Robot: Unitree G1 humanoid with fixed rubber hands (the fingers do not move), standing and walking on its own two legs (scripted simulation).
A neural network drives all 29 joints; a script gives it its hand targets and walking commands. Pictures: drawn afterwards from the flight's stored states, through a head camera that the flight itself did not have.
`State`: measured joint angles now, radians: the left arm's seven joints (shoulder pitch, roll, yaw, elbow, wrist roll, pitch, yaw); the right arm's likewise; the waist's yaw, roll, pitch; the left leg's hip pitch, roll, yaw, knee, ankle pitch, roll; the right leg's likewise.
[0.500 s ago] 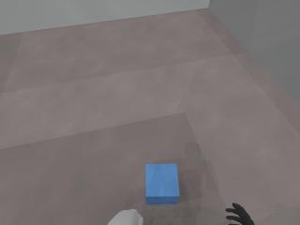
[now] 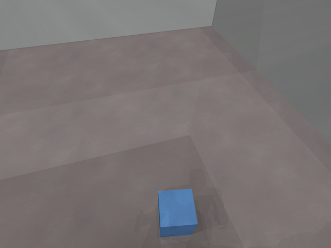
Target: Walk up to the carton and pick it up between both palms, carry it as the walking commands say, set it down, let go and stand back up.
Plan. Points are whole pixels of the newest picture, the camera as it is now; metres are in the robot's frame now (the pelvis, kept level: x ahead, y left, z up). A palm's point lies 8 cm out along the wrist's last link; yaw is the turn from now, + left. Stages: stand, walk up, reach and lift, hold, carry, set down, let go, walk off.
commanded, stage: walk up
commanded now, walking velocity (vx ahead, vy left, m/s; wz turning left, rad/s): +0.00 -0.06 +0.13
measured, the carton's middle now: (175, 213) +0.39 -0.06 -0.66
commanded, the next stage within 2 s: stand in 0.46 s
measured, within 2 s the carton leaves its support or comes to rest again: neither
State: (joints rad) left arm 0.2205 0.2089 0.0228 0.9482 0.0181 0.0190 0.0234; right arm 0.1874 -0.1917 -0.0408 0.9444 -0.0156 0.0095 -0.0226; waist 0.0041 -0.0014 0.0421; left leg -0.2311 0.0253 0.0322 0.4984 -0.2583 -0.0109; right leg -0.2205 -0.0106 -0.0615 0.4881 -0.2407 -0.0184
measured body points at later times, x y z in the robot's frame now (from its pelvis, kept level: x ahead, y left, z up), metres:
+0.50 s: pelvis +0.00 -0.06 +0.01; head +0.02 -0.08 +0.46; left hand +0.04 +0.18 -0.13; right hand +0.07 -0.31 -0.15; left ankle -0.03 +0.07 -0.72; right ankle +0.00 -0.15 -0.74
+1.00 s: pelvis -0.02 -0.06 -0.01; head +0.04 -0.06 +0.43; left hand +0.15 +0.18 -0.13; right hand +0.17 -0.29 -0.13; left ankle -0.02 +0.06 -0.74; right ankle +0.00 -0.15 -0.74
